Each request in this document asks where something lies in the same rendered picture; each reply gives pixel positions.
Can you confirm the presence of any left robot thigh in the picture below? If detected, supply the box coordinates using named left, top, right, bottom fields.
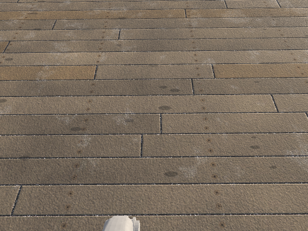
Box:
left=102, top=216, right=141, bottom=231

